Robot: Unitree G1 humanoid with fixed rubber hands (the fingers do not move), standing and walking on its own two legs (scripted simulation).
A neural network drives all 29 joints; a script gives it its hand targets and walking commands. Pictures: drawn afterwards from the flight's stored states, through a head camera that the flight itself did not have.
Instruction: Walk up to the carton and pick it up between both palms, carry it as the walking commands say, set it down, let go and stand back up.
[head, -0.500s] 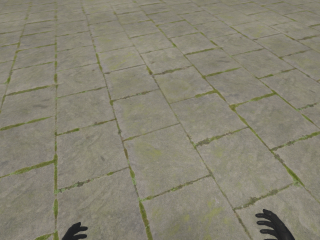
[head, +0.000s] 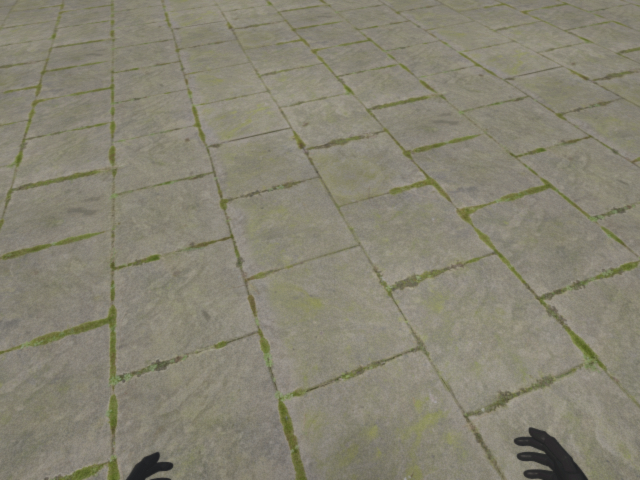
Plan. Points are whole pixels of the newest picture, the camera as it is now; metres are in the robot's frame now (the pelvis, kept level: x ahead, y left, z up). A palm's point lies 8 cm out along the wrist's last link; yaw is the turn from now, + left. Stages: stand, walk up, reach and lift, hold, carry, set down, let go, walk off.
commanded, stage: stand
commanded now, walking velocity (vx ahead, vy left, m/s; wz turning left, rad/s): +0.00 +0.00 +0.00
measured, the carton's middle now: out of the picture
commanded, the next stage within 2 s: walk up in 0.02 s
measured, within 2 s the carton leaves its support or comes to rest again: neither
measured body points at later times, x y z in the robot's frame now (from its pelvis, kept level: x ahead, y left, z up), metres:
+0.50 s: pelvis -0.02 +0.04 +0.00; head -0.01 +0.06 +0.45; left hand +0.05 +0.36 -0.10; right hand +0.17 -0.25 -0.08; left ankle -0.01 +0.18 -0.69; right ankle +0.02 -0.12 -0.72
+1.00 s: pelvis -0.06 +0.13 +0.01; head -0.02 +0.15 +0.46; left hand -0.10 +0.47 -0.09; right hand +0.19 -0.10 -0.09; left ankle +0.00 +0.20 -0.72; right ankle +0.02 +0.05 -0.73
